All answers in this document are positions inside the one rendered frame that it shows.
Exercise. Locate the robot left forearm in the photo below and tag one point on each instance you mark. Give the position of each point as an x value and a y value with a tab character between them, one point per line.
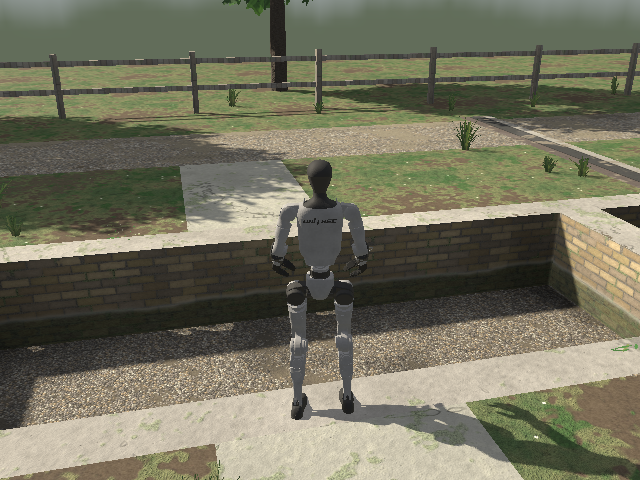
275	259

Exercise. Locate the robot right hand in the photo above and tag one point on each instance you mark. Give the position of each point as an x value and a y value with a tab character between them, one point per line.
352	264

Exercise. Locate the robot left hand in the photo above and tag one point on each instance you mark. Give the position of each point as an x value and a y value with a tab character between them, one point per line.
287	264

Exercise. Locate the robot right upper arm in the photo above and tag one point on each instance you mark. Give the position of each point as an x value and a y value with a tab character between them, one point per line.
351	213

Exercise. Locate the robot right forearm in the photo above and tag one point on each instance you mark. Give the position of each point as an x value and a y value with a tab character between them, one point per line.
361	260

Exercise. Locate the robot left upper arm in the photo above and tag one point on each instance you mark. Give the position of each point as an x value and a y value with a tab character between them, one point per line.
287	213

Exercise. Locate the robot right thigh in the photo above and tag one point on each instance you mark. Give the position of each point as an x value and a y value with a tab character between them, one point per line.
343	301

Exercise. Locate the humanoid robot head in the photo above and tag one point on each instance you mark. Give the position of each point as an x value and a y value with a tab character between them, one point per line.
319	174

